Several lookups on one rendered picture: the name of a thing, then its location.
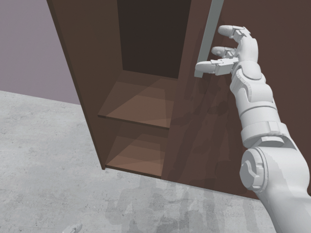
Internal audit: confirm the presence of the handle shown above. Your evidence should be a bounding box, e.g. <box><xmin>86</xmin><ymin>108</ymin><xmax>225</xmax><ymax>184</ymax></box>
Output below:
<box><xmin>194</xmin><ymin>0</ymin><xmax>224</xmax><ymax>78</ymax></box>

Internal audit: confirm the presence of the right robot forearm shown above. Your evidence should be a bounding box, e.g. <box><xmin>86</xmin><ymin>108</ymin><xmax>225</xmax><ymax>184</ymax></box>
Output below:
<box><xmin>230</xmin><ymin>60</ymin><xmax>310</xmax><ymax>185</ymax></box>

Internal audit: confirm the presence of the right robot upper arm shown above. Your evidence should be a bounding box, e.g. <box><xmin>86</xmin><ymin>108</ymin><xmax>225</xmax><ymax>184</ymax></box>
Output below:
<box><xmin>240</xmin><ymin>147</ymin><xmax>311</xmax><ymax>233</ymax></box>

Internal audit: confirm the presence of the robot right hand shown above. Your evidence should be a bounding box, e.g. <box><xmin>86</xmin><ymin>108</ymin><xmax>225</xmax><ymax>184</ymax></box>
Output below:
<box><xmin>195</xmin><ymin>25</ymin><xmax>258</xmax><ymax>76</ymax></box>

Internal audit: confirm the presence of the robot left hand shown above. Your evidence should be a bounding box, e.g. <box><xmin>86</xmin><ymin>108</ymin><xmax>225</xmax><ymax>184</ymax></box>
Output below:
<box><xmin>62</xmin><ymin>223</ymin><xmax>82</xmax><ymax>233</ymax></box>

